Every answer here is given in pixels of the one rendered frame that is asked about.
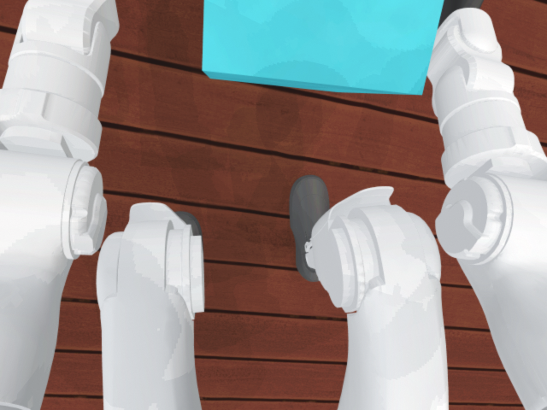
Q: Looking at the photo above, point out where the robot right forearm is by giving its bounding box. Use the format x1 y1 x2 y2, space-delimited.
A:
426 8 547 189

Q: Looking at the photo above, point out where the right robot hand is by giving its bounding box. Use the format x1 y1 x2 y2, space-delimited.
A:
438 0 484 28

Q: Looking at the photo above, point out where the robot left forearm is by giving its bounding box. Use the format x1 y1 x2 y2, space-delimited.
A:
0 0 120 162

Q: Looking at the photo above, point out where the robot left foot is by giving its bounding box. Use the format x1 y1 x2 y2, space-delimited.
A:
175 211 203 314

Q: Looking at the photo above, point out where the carton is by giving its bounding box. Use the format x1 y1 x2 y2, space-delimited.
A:
202 0 444 95

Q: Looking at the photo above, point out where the robot left upper arm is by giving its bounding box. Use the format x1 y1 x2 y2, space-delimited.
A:
0 149 108 410

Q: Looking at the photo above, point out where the robot right shin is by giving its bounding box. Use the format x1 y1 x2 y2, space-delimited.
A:
304 186 441 292

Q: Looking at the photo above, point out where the robot right upper arm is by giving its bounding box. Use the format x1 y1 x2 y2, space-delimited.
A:
435 173 547 410

